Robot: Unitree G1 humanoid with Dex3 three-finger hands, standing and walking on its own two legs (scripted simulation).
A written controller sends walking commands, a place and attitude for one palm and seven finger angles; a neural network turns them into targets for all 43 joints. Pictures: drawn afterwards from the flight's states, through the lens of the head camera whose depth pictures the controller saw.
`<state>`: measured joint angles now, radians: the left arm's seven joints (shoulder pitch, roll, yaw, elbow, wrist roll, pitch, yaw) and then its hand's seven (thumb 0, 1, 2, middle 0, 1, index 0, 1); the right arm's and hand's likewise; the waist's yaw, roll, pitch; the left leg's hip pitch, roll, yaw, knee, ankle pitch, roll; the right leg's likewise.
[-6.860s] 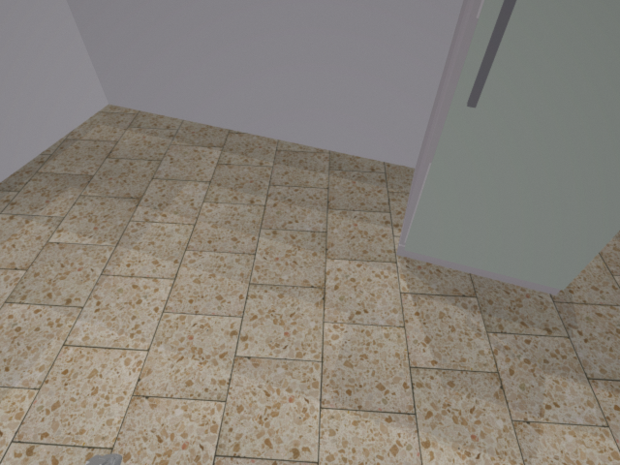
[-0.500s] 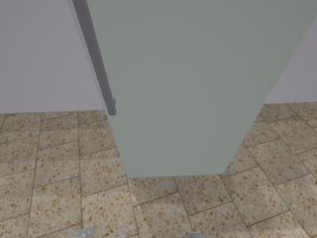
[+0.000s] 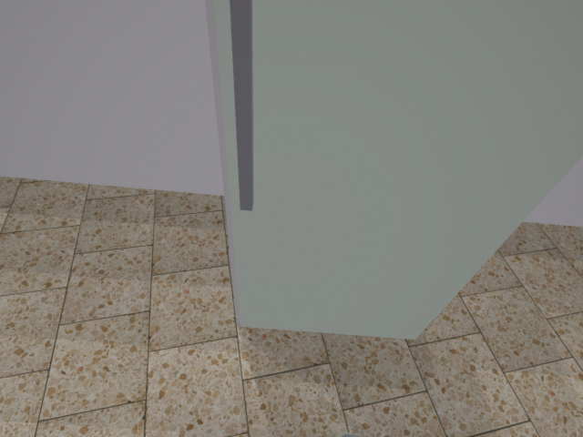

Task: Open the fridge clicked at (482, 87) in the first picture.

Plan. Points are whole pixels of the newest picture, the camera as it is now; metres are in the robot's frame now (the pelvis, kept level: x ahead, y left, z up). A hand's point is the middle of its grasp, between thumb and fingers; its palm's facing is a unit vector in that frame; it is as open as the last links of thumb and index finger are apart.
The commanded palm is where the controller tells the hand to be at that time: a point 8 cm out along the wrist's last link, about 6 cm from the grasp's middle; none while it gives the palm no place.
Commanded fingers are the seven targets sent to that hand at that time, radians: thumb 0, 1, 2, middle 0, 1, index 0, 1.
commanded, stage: come to a stop and stand still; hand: left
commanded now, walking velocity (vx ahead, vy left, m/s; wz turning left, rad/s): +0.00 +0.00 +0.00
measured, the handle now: (245, 72) +0.50 +0.12 +0.24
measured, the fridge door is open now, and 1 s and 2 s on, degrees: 0 0 0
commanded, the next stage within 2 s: look again from close up in 1.52 s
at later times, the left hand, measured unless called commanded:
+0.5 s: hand out of the picture -0.05 +0.16 -0.16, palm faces +0.01 -0.98 -0.18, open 7.4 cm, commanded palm none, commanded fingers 0.00 0.90 0.90 -0.20 -0.30 -0.20 -0.30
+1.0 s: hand out of the picture -0.07 +0.13 -0.17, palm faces +0.02 -0.99 -0.15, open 7.4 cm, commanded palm none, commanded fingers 0.00 0.90 0.90 -0.20 -0.30 -0.20 -0.30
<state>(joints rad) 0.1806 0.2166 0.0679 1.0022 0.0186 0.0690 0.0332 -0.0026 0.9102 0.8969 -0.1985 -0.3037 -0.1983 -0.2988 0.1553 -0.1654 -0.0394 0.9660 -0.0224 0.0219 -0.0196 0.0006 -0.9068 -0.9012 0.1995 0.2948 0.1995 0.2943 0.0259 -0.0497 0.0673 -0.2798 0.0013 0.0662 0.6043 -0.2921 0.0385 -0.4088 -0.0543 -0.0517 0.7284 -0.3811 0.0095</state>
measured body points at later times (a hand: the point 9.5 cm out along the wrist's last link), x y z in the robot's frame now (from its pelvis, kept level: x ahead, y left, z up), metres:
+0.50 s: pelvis -0.04 +0.00 +0.01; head -0.05 +0.00 +0.46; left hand -0.05 +0.22 -0.15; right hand -0.06 -0.22 -0.15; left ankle +0.02 +0.09 -0.73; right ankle -0.07 -0.12 -0.73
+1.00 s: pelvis -0.04 -0.01 +0.01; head -0.03 -0.02 +0.45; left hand -0.07 +0.18 -0.15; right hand -0.07 -0.22 -0.16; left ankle +0.02 +0.09 -0.73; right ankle -0.07 -0.12 -0.73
